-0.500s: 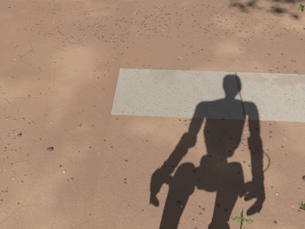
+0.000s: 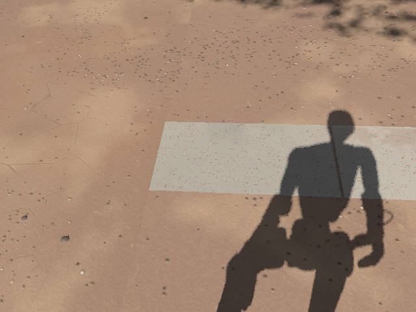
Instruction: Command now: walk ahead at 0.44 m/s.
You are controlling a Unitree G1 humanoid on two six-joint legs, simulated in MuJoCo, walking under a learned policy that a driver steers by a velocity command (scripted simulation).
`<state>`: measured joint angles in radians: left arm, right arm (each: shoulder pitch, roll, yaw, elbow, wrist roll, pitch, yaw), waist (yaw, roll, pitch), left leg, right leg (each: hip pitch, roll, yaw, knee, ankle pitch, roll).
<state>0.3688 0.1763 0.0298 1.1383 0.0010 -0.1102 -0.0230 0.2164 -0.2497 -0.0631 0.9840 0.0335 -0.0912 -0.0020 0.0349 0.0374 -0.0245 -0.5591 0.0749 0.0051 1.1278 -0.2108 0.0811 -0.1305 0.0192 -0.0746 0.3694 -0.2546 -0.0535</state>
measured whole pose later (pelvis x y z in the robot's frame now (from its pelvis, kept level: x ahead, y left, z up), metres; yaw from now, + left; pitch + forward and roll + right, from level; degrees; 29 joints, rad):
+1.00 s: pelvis +0.58 +0.00 -0.01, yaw +4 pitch +2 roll +0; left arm 0.10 0.23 0.06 0.91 0.00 -0.12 -0.02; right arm 0.33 -0.25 -0.06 1.01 0.04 -0.07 -0.01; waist -0.02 0.02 0.03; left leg -0.34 0.01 -0.05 1.16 -0.43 0.05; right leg -0.41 -0.02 -0.09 0.52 -0.16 -0.04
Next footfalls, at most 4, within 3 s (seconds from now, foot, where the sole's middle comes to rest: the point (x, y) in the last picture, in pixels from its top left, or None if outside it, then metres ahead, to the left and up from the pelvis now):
0.34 left None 0.38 0.15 -0.78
0.88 right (264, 267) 0.70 -0.10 -0.78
1.44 left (183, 210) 0.93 0.20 -0.78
2.02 right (200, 139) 1.33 0.15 -0.78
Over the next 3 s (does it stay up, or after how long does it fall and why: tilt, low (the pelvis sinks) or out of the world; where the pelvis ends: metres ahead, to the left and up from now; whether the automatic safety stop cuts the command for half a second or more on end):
stays up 1.51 0.30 -0.12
